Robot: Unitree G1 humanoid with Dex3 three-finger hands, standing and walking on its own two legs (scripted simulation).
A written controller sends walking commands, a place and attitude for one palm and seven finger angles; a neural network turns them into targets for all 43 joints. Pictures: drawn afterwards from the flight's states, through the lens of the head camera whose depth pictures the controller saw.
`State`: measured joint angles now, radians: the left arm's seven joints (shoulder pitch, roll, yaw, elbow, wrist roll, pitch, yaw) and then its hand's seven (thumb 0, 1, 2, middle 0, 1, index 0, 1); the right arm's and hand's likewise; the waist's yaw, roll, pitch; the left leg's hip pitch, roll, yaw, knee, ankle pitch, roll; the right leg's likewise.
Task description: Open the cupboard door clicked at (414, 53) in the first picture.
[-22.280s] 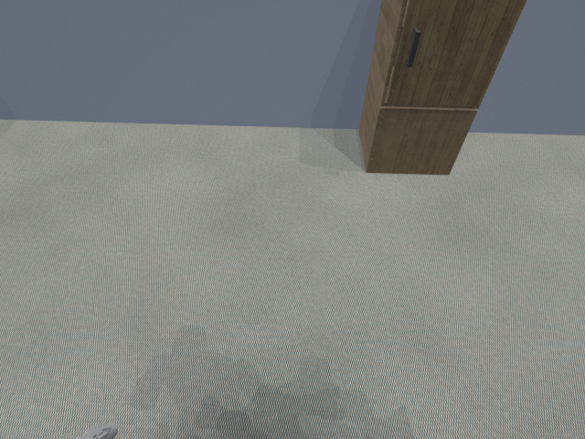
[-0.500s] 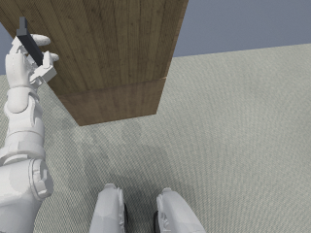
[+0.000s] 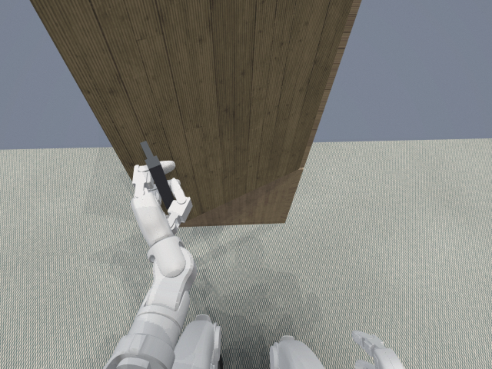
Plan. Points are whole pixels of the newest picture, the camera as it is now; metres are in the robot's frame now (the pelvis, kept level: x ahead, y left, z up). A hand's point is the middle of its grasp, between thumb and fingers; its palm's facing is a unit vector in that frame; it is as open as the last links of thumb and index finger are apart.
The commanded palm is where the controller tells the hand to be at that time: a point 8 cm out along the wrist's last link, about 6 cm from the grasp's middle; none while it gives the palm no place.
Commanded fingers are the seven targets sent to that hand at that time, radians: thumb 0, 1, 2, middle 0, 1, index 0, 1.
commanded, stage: pull the door open along its arc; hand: left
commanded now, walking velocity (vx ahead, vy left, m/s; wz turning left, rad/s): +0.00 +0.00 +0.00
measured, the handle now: (158, 176) +0.42 +0.17 +0.03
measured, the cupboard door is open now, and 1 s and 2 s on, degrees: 26 41 43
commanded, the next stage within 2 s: open thumb and fingers to let go in 0.24 s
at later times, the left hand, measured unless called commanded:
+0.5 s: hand (222, 240) +0.31 +0.05 +0.02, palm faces +0.47 -0.88 -0.04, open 6.0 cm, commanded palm +0.25 +0.09 +0.01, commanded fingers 0.00 0.27 0.63 -0.35 -1.28 -0.35 -1.28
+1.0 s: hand (221, 245) +0.30 +0.05 +0.02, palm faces +0.44 -0.90 -0.01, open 14.1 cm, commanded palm +0.25 +0.10 +0.01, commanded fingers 0.00 -0.50 0.30 -0.20 -0.60 -0.20 -0.60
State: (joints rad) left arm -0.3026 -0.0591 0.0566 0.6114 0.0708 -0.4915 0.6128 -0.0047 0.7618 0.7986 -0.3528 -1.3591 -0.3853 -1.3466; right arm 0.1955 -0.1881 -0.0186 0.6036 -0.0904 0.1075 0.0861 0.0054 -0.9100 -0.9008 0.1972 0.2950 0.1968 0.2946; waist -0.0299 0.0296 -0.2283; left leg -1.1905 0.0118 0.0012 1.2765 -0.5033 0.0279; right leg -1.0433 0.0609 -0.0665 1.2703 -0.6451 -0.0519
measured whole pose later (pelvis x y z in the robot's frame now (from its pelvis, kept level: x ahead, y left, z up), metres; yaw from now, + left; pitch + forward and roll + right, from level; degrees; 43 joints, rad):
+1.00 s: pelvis +0.00 -0.04 +0.00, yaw +3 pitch +22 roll +1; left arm 0.03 -0.12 -0.12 0.35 0.09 -0.45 0.56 0.00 -0.44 0.33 -0.33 -1.06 -0.27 -1.01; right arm 0.19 -0.19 -0.02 0.63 -0.08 -0.02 0.02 0.01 -0.91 -0.90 0.20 0.29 0.20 0.29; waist -0.01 0.02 -0.23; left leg -1.15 0.00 -0.02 1.25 -0.48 -0.04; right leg -1.02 0.05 -0.09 1.30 -0.67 -0.11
